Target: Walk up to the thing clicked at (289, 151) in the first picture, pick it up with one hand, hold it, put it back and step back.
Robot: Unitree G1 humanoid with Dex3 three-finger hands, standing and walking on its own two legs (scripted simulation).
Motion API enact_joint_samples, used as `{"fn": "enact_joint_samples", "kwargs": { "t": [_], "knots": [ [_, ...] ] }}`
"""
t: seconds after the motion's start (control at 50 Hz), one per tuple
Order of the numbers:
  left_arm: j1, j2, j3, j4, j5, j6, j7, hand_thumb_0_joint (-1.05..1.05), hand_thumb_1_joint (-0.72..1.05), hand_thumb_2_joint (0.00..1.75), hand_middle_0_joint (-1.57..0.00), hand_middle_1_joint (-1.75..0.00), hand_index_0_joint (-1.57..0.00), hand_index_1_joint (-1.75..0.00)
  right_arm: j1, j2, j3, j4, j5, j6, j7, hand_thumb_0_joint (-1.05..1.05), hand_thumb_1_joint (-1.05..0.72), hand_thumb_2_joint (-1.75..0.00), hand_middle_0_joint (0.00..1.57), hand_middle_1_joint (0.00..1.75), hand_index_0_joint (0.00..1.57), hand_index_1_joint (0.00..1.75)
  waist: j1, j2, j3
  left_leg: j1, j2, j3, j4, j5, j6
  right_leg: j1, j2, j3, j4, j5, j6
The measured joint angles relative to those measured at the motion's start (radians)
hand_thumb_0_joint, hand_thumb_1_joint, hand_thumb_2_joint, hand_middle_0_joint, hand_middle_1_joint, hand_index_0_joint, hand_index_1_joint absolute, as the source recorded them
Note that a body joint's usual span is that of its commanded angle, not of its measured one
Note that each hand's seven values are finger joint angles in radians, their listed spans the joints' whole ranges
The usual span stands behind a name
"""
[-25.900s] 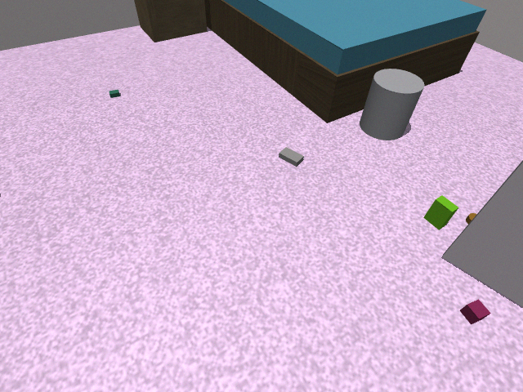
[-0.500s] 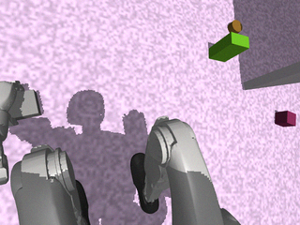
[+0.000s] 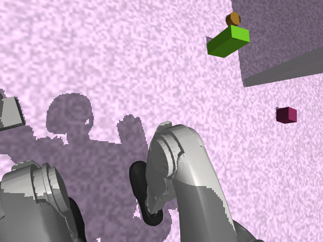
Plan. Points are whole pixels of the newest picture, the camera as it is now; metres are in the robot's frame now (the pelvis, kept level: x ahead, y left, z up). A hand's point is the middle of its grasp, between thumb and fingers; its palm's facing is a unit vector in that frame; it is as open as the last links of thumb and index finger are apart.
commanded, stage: rest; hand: left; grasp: from above
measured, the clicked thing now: out of the picture +0.43 +0.27 -0.27
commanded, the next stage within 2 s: open in 0.32 s
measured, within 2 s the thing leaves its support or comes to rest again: neither
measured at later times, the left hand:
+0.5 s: hand out of the picture +0.42 +0.28 -0.24, palm faces -0.45 -0.12 -0.88, open 9.8 cm
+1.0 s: hand out of the picture +0.42 +0.28 -0.25, palm faces -0.45 -0.12 -0.88, open 12.6 cm
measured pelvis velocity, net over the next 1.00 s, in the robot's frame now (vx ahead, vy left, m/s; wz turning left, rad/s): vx -0.01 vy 0.00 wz -0.03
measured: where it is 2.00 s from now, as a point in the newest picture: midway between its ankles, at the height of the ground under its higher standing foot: (115, 223)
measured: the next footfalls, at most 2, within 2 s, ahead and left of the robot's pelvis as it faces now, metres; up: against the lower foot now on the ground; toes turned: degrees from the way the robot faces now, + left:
none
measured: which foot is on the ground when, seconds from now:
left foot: down 0.00-1.00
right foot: down 0.00-1.00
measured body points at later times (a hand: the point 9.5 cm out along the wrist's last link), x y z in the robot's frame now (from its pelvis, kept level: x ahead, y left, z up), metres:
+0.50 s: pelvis -0.01 +0.00 +0.00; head +0.26 +0.11 +0.35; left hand +0.44 +0.28 -0.19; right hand +0.04 -0.25 -0.06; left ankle +0.06 +0.11 -0.26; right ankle +0.11 -0.11 -0.26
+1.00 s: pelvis -0.01 +0.00 +0.01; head +0.26 +0.12 +0.35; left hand +0.44 +0.28 -0.20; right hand +0.04 -0.25 -0.05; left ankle +0.06 +0.11 -0.26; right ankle +0.11 -0.11 -0.26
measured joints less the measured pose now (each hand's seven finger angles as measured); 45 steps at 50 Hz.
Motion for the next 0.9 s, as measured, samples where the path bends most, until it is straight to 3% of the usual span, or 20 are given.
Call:
{"fn": "enact_joint_samples", "kwargs": {
  "t": [0.52,0.66,0.9],
  "knots": [
    [-0.037,0.043,-0.074,0.056,-0.029,0.006,0.033,0.00,0.03,0.40,-0.82,-0.35,-0.80,-0.37,-0.018,-0.029,0.057,-0.034,0.005,-0.052,0.022,0.00,-0.91,-0.90,0.20,0.30,0.20,0.30,-0.014,-0.024,0.030,0.015,0.002,-0.027,-0.010,0.014,0.002,0.030,0.012,-0.022,-0.034,0.023,0.008],
    [-0.032,0.044,-0.091,0.050,-0.034,0.003,0.034,0.00,0.02,0.50,-0.73,-0.46,-0.69,-0.46,-0.016,-0.030,0.065,-0.033,0.008,-0.055,0.020,0.00,-0.91,-0.90,0.20,0.30,0.20,0.30,-0.010,-0.030,0.028,0.020,0.003,-0.032,-0.017,0.013,0.001,0.036,0.016,-0.025,-0.045,0.025,0.008],
    [-0.029,0.048,-0.100,0.043,-0.040,0.011,0.036,0.00,-0.16,0.68,-0.57,-0.75,-0.42,-0.66,-0.021,-0.038,0.071,-0.045,0.010,-0.069,0.030,0.00,-0.90,-0.90,0.20,0.30,0.20,0.30,-0.012,-0.041,0.038,0.025,0.002,-0.037,-0.015,0.014,0.002,0.045,0.017,-0.029,-0.047,0.027,0.011]
  ]
}}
